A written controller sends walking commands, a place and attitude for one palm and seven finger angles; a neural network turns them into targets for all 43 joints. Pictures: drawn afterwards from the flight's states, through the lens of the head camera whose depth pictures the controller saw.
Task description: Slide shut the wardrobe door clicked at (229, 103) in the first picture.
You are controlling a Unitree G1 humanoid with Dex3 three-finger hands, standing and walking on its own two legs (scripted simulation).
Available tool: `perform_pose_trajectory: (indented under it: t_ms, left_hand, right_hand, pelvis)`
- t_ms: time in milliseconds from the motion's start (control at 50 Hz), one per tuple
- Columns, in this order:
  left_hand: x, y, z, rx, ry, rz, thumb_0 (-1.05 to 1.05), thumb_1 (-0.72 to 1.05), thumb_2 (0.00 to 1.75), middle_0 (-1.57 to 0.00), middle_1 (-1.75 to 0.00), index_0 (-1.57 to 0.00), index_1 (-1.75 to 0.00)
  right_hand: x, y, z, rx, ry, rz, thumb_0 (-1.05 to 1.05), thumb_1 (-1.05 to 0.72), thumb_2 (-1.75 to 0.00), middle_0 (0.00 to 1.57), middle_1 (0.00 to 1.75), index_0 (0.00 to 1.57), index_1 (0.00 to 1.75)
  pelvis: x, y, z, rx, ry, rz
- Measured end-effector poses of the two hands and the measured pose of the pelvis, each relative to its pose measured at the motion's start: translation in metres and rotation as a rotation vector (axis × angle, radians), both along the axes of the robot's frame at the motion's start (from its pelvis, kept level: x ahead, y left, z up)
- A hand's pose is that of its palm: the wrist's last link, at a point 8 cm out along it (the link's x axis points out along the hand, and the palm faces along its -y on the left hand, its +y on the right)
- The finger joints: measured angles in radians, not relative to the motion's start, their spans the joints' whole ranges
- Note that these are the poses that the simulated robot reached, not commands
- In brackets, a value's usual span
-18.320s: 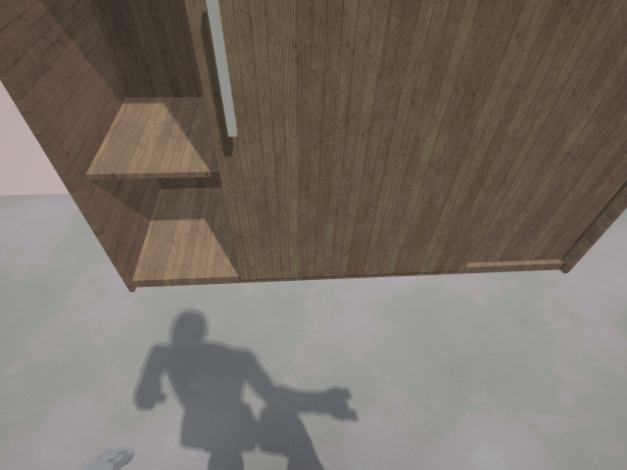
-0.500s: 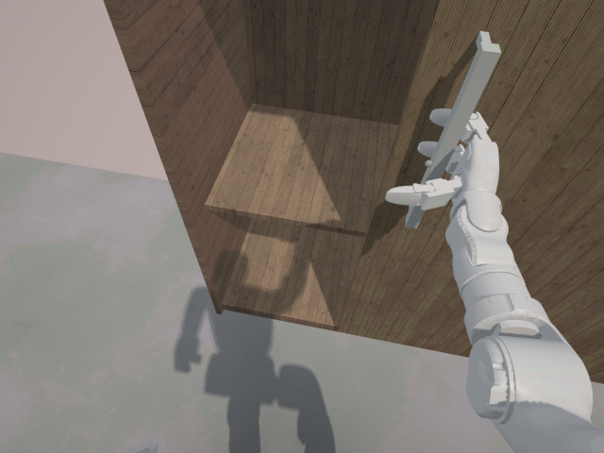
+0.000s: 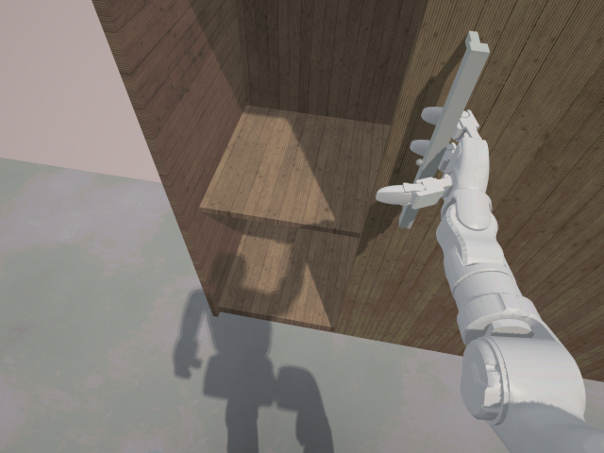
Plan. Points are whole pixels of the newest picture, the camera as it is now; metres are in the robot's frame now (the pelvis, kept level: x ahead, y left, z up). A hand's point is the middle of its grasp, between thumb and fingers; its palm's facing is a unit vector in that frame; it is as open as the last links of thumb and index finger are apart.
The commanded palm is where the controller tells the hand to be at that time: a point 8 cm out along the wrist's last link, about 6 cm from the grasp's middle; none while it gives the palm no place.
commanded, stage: grip the handle and tug to test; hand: right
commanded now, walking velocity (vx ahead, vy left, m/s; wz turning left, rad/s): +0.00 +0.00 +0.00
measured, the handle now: (432, 147) +0.53 -0.11 +0.12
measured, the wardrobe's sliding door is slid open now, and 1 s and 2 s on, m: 0.40 0.40 0.40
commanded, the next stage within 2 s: tug the door sideways, standing still in 1.46 s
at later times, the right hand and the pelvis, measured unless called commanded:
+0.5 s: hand (422, 162) +0.48 -0.08 +0.14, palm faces +0.05 +1.00 +0.00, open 9.2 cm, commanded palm +0.45 -0.13 +0.14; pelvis +0.00 +0.00 +0.00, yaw +0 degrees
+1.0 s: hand (421, 160) +0.48 -0.08 +0.14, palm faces +0.05 +1.00 +0.00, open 5.5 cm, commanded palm +0.45 -0.13 +0.14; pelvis +0.00 +0.00 +0.00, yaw +0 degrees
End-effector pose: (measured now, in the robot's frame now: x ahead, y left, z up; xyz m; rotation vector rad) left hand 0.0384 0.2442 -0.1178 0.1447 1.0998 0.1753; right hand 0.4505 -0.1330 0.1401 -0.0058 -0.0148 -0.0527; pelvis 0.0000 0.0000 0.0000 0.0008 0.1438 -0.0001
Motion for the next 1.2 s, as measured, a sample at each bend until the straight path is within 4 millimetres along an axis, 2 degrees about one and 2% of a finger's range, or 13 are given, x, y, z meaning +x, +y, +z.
perform_pose_trajectory:
  t_ms: [120, 240, 760, 1200]
  left_hand:
    - [0.0011, 0.005, 0.0022, 0.012, -0.01, 0.009, 0.0, 0.91, 0.9, -0.2, -0.3, -0.2, -0.3]
    - [0.0016, 0.0071, 0.002, 0.01, -0.011, 0.014, 0.0, 0.91, 0.9, -0.2, -0.3, -0.2, -0.3]
    - [-0.0011, 0.0065, 0.0025, 0.009, 0.0, 0.023, 0.0, 0.91, 0.9, -0.2, -0.3, -0.2, -0.3]
    - [0.0053, 0.0031, 0.0035, 0.005, -0.014, 0.023, 0.0, 0.91, 0.9, -0.2, -0.3, -0.2, -0.3]
  right_hand:
    - [0.0025, -0.0001, 0.0003, 0.001, 0.0, 0.006, -0.01, 0.49, -0.31, 0.3, 1.2, 0.29, 1.21]
    - [0.0008, -0.0006, 0.0005, 0.006, -0.003, 0.002, -0.01, 0.36, -0.36, 0.31, 1.22, 0.3, 1.22]
    - [0.0049, -0.0033, -0.0002, 0.011, 0.002, 0.004, 0.01, -0.73, -0.83, 0.41, 1.37, 0.4, 1.36]
    - [0.0047, -0.0024, -0.0001, 0.007, 0.003, 0.003, 0.01, -0.74, -0.82, 0.39, 1.39, 0.38, 1.38]
  pelvis:
    - [0.0004, 0.0012, 0.0002, 0.0, 0.005, 0.003]
    - [0.002, 0.0024, 0.0005, 0.0, 0.002, 0.006]
    - [0.0029, 0.0028, 0.0009, 0.001, 0.007, 0.009]
    - [0.0048, 0.0, 0.0011, 0.002, 0.009, 0.012]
